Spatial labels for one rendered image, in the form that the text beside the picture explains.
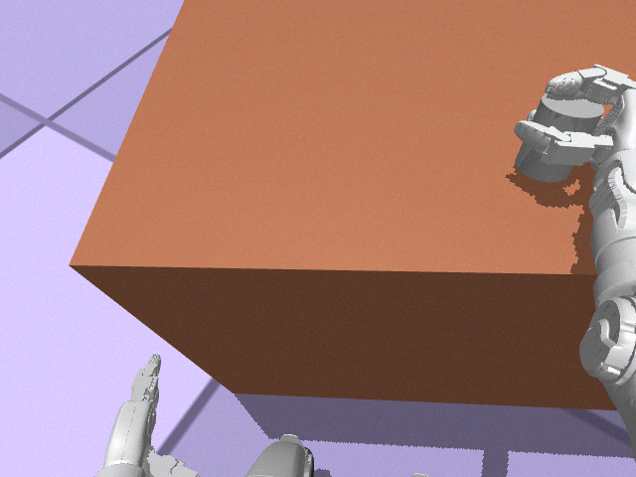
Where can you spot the left robot hand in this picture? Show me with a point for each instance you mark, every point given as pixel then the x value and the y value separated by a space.
pixel 130 439

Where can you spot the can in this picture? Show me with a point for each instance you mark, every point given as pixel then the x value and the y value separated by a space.
pixel 565 113

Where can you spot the right robot hand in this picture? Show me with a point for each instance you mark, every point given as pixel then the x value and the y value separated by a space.
pixel 617 131

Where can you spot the right robot arm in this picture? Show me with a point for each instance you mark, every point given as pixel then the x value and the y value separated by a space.
pixel 608 348

